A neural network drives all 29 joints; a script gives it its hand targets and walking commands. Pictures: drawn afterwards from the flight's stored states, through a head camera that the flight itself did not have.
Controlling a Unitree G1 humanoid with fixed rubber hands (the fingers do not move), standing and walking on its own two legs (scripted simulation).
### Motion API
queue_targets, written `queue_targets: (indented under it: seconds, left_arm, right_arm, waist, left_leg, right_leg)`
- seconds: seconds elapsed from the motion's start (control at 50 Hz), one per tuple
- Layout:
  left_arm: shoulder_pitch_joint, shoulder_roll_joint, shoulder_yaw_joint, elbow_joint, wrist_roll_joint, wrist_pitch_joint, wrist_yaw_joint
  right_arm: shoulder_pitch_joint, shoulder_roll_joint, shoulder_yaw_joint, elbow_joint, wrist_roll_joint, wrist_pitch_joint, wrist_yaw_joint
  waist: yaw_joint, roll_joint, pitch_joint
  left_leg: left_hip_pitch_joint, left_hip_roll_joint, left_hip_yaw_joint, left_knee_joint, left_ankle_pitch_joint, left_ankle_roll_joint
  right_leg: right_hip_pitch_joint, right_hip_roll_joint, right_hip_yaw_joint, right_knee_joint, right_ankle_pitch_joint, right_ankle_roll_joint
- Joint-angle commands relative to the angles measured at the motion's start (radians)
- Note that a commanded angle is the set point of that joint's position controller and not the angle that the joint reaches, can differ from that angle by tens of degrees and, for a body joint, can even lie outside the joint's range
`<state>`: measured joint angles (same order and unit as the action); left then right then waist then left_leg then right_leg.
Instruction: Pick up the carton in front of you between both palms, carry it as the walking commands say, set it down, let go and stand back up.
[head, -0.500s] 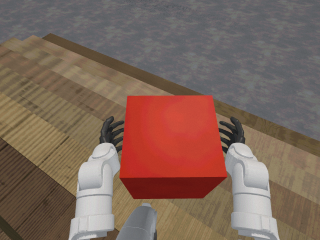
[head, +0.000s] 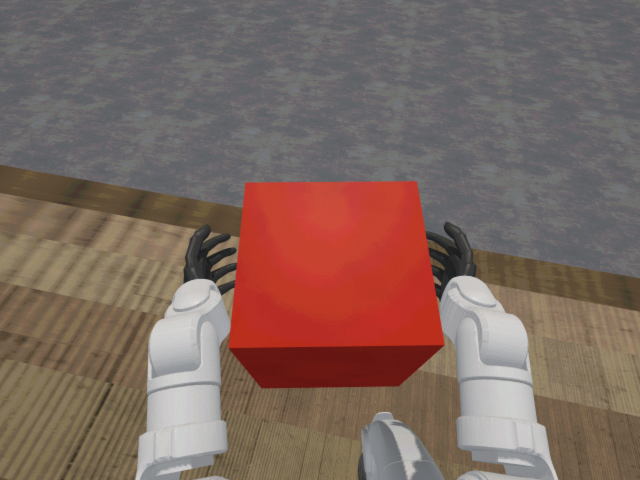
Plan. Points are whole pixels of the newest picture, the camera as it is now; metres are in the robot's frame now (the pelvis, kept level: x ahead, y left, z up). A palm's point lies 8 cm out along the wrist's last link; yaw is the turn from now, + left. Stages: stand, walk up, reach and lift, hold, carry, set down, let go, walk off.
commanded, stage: carry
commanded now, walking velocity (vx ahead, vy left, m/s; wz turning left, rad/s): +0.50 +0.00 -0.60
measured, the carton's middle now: (330, 296) +0.34 -0.02 -0.01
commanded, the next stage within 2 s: none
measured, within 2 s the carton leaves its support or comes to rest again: neither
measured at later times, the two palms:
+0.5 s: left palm (279, 153) +0.70 +0.05 -0.05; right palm (433, 181) +0.62 -0.25 -0.06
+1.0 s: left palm (303, 115) +0.99 -0.01 -0.17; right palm (419, 133) +0.89 -0.31 -0.16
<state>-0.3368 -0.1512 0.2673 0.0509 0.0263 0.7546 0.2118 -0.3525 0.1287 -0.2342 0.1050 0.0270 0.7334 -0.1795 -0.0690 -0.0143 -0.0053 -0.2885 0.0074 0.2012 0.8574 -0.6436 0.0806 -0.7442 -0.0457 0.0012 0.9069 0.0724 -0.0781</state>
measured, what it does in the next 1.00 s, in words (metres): goes down: right foot 0.12 m lower, then left foot 0.12 m lower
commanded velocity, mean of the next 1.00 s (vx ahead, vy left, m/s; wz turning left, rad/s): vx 0.50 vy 0.00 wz -0.02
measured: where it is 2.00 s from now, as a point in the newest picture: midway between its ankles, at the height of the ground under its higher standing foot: (331, 265)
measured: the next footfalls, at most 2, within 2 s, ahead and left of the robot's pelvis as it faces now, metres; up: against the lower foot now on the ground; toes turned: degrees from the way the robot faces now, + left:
right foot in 0.14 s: +0.25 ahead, -0.08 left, -0.12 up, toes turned -9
left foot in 0.56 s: +0.57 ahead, +0.04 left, -0.24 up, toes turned -19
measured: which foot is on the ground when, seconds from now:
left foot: down 0.00-0.16, up 0.18-0.54, down 0.56-1.00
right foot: up 0.00-0.12, down 0.14-0.58, up 0.60-1.00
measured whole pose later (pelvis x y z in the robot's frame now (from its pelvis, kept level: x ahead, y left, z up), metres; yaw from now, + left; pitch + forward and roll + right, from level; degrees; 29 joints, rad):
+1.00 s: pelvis +0.63 -0.06 -0.24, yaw -14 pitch +5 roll +1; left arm -0.33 -0.12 0.28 0.04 0.04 0.74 0.23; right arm -0.38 0.13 -0.19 0.11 0.03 0.76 -0.20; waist -0.13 -0.02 -0.09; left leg -0.30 -0.12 -0.04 0.89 -0.66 0.09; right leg -0.64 -0.03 0.05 0.73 0.09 -0.02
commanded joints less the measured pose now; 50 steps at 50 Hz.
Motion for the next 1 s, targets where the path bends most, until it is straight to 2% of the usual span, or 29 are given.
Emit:
queue_targets:
  seconds: [0.0, 0.02, 0.04, 0.06, 0.08, 0.1, 0.12, 0.14, 0.16, 0.2, 0.26, 0.32, 0.34, 0.38, 0.46, 0.5, 0.52, 0.54, 0.56, 0.58, 0.6, 0.64, 0.68, 0.76, 0.8, 0.86, 0.9, 0.94, 0.98]
  left_arm:
    - [-0.47, -0.618, -0.538, -0.077, -0.056, -0.003, 0.002]
    - [-0.463, -0.592, -0.534, -0.086, -0.066, 0.008, 0.005]
    - [-0.406, -0.566, -0.527, -0.066, -0.07, 0.022, 0.007]
    - [-0.392, -0.534, -0.517, -0.057, -0.076, 0.031, 0.013]
    - [-0.401, -0.515, -0.517, -0.055, -0.088, 0.039, 0.018]
    - [-0.422, -0.517, -0.527, -0.055, -0.108, 0.051, 0.022]
    - [-0.399, -0.503, -0.546, -0.031, -0.126, 0.064, 0.03]
    - [-0.448, -0.536, -0.574, -0.082, -0.161, 0.069, 0.032]
    - [-0.507, -0.579, -0.598, -0.096, -0.209, 0.077, 0.024]
    - [-0.613, -0.65, -0.653, -0.12, -0.281, 0.075, -0.007]
    - [-0.753, -0.752, -0.703, -0.149, -0.307, 0.056, -0.043]
    - [-0.666, -0.761, -0.674, -0.102, -0.275, 0.044, -0.056]
    - [-0.642, -0.751, -0.659, -0.072, -0.254, 0.042, -0.055]
    - [-0.55, -0.743, -0.648, -0.021, -0.213, 0.038, -0.04]
    - [-0.478, -0.68, -0.59, 0.022, -0.141, 0.034, -0.004]
    - [-0.467, -0.667, -0.567, 0.068, -0.109, 0.045, 0.01]
    - [-0.463, -0.651, -0.558, 0.086, -0.09, 0.051, 0.013]
    - [-0.473, -0.639, -0.549, 0.088, -0.082, 0.056, 0.016]
    - [-0.478, -0.635, -0.545, 0.064, -0.1, 0.058, 0.021]
    - [-0.475, -0.632, -0.518, 0.074, -0.099, 0.061, 0.029]
    - [-0.536, -0.669, -0.516, 0.006, -0.112, 0.053, 0.026]
    - [-0.615, -0.733, -0.506, 0.045, -0.115, 0.039, 0.014]
    - [-0.604, -0.733, -0.501, 0.027, -0.094, 0.018, 0.015]
    - [-0.537, -0.726, -0.515, 0.029, -0.051, -0.005, 0.012]
    - [-0.548, -0.715, -0.537, -0.01, -0.062, -0.011, 0.004]
    - [-0.498, -0.672, -0.524, -0.017, -0.067, -0.021, 0.008]
    - [-0.466, -0.628, -0.507, -0.025, -0.056, -0.025, 0.015]
    - [-0.442, -0.58, -0.48, -0.033, -0.046, -0.016, 0.021]
    - [-0.444, -0.54, -0.474, -0.033, -0.049, 0.006, 0.023]
  right_arm:
    - [-0.456, 0.699, 0.604, -0.122, 0.111, -0.011, -0.024]
    - [-0.464, 0.68, 0.608, -0.133, 0.112, -0.004, -0.033]
    - [-0.477, 0.656, 0.598, -0.135, 0.099, 0.008, -0.042]
    - [-0.479, 0.63, 0.593, -0.145, 0.104, 0.021, -0.052]
    - [-0.496, 0.619, 0.581, -0.161, 0.095, 0.034, -0.06]
    - [-0.479, 0.591, 0.545, -0.146, 0.067, 0.05, -0.07]
    - [-0.428, 0.535, 0.482, -0.112, 0.038, 0.068, -0.081]
    - [-0.441, 0.539, 0.456, -0.143, 0.044, 0.069, -0.085]
    - [-0.479, 0.508, 0.406, -0.151, 0.03, 0.07, -0.089]
    - [-0.487, 0.547, 0.364, -0.115, 0.019, 0.067, -0.079]
    - [-0.577, 0.655, 0.412, -0.11, 0.017, 0.054, -0.045]
    - [-0.573, 0.703, 0.46, -0.113, 0.028, 0.038, -0.028]
    - [-0.576, 0.705, 0.475, -0.11, 0.028, 0.035, -0.026]
    - [-0.544, 0.688, 0.488, -0.105, 0.019, 0.033, -0.025]
    - [-0.5, 0.63, 0.489, -0.101, 0.02, 0.043, -0.04]
    - [-0.511, 0.613, 0.487, -0.074, 0.016, 0.056, -0.045]
    - [-0.485, 0.589, 0.47, -0.021, 0.002, 0.063, -0.052]
    - [-0.465, 0.573, 0.459, 0.012, -0.009, 0.064, -0.064]
    - [-0.464, 0.572, 0.455, -0.002, -0.001, 0.065, -0.076]
    - [-0.485, 0.599, 0.475, -0.016, 0.029, 0.071, -0.078]
    - [-0.561, 0.67, 0.513, -0.073, 0.078, 0.063, -0.064]
    - [-0.635, 0.757, 0.532, -0.064, 0.113, 0.049, -0.035]
    - [-0.661, 0.766, 0.556, -0.078, 0.141, 0.031, -0.02]
    - [-0.629, 0.777, 0.601, -0.099, 0.172, 0.005, 0.009]
    - [-0.602, 0.774, 0.605, -0.097, 0.155, 0.003, 0.011]
    - [-0.548, 0.747, 0.599, -0.097, 0.147, -0.001, -0.008]
    - [-0.541, 0.72, 0.612, -0.114, 0.143, 0.0, -0.021]
    - [-0.518, 0.69, 0.621, -0.113, 0.145, 0.011, -0.034]
    - [-0.48, 0.66, 0.609, -0.081, 0.129, 0.035, -0.046]
  waist:
    - [-0.031, 0.105, -0.264]
    - [0.03, 0.117, -0.287]
    - [0.156, 0.139, -0.393]
    - [0.271, 0.034, -0.413]
    - [0.294, -0.162, -0.337]
    - [0.233, -0.27, -0.31]
    - [0.191, -0.164, -0.392]
    - [0.181, -0.126, -0.458]
    - [0.166, -0.046, -0.457]
    - [0.152, 0.078, -0.416]
    - [0.141, 0.003, -0.34]
    - [0.17, -0.069, -0.418]
    - [0.193, -0.084, -0.43]
    - [0.225, -0.017, -0.381]
    - [0.186, -0.067, -0.318]
    - [0.077, -0.061, -0.361]
    - [0.029, 0.116, -0.408]
    - [0.006, 0.226, -0.471]
    - [0.015, 0.245, -0.534]
    - [0.026, 0.144, -0.488]
    - [0.009, 0.1, -0.43]
    - [0.022, 0.098, -0.344]
    - [0.027, 0.106, -0.355]
    - [0.0, 0.21, -0.402]
    - [-0.001, 0.186, -0.431]
    - [-0.054, 0.097, -0.404]
    - [-0.078, 0.075, -0.396]
    - [-0.092, 0.022, -0.311]
    - [-0.058, 0.061, -0.272]
  left_leg:
    - [0.193, 0.142, -0.082, -0.008, 0.718, 0.002]
    - [0.154, 0.161, -0.068, 0.095, 0.881, -0.012]
    - [0.124, 0.188, -0.026, 0.299, 1.066, -0.049]
    - [0.044, 0.154, -0.005, 0.574, 1.134, -0.069]
    - [-0.176, 0.037, -0.021, 0.876, 0.506, -0.097]
    - [-0.528, -0.073, -0.064, 1.043, -0.094, -0.124]
    - [-0.636, -0.07, -0.164, 0.985, -0.071, -0.117]
    - [-0.657, -0.047, -0.247, 0.919, -0.014, -0.115]
    - [-0.673, 0.01, -0.28, 0.838, -0.005, -0.094]
    - [-0.601, 0.072, -0.351, 0.565, 0.044, -0.099]
    - [-0.43, 0.052, -0.271, 0.232, 0.296, -0.092]
    - [-0.309, 0.014, -0.22, 0.101, 0.462, -0.073]
    - [-0.349, 0.031, -0.217, 0.092, 0.692, -0.059]
    - [-0.312, -0.002, -0.182, -0.186, 0.946, -0.065]
    - [-0.028, -0.02, -0.174, -0.504, 0.973, -0.104]
    - [0.251, 0.05, -0.22, -0.475, 0.979, -0.052]
    - [0.505, 0.181, -0.33, -0.331, 1.182, -0.012]
    - [0.7, 0.32, -0.496, -0.111, 1.36, 0.036]
    - [0.678, 0.418, -0.669, -0.169, 1.091, 0.099]
    - [0.586, 0.393, -0.688, -0.258, 0.738, 0.13]
    - [0.478, 0.369, -0.731, -0.294, 0.633, 0.17]
    - [0.197, 0.275, -0.727, -0.287, 0.612, 0.197]
    - [0.175, 0.249, -0.69, -0.318, 0.632, 0.182]
    - [0.215, 0.159, -0.473, -0.266, 0.991, 0.151]
    - [0.221, 0.162, -0.46, -0.209, 1.045, 0.158]
    - [0.386, 0.121, -0.555, -0.095, 0.893, 0.175]
    - [0.419, 0.082, -0.549, -0.022, 0.925, 0.17]
    - [0.256, 0.016, -0.484, -0.006, 0.7, 0.155]
    - [0.131, 0.0, -0.477, 0.02, 0.658, 0.136]
  right_leg:
    - [0.246, 0.066, -0.162, -0.383, 0.35, -0.034]
    - [0.354, 0.09, -0.207, -0.361, 0.303, -0.041]
    - [0.554, 0.112, -0.237, -0.243, 0.289, -0.069]
    - [0.699, 0.118, -0.232, -0.313, 0.223, -0.104]
    - [0.811, 0.061, -0.091, -0.415, 0.251, -0.153]
    - [1.026, -0.059, 0.156, -0.256, 0.717, -0.188]
    - [1.11, -0.164, 0.44, -0.248, 0.744, -0.247]
    - [1.083, -0.228, 0.62, -0.298, 0.388, -0.314]
    - [1.026, -0.24, 0.634, -0.308, 0.184, -0.325]
    - [0.844, -0.215, 0.562, -0.277, 0.157, -0.316]
    - [0.58, -0.168, 0.508, -0.307, 0.124, -0.304]
    - [0.58, -0.08, 0.369, -0.231, 0.177, -0.232]
    - [0.634, -0.043, 0.297, -0.131, 0.115, -0.193]
    - [0.603, 0.058, 0.252, -0.056, -0.094, -0.162]
    - [0.497, 0.068, 0.259, 0.033, -0.226, -0.138]
    - [0.364, 0.084, 0.167, 0.334, -0.206, -0.072]
    - [0.111, 0.123, 0.119, 0.573, -0.621, -0.026]
    - [-0.146, 0.125, 0.095, 0.748, -0.794, 0.032]
    - [-0.218, 0.099, 0.078, 0.792, -0.767, 0.061]
    - [-0.209, 0.073, 0.058, 0.732, -0.747, 0.047]
    - [-0.209, 0.068, 0.042, 0.687, -0.685, 0.057]
    - [-0.121, 0.054, 0.055, 0.572, -0.685, 0.053]
    - [-0.056, 0.02, 0.074, 0.319, -0.495, 0.05]
    - [0.034, 0.047, -0.009, 0.102, -0.302, 0.073]
    - [0.07, 0.039, -0.013, 0.128, -0.186, 0.062]
    - [-0.138, -0.004, 0.073, 0.013, -0.022, 0.055]
    - [-0.119, 0.022, 0.042, -0.162, 0.003, 0.054]
    - [0.084, 0.051, -0.004, -0.42, 0.148, 0.071]
    - [0.295, 0.041, -0.023, -0.533, 0.218, 0.061]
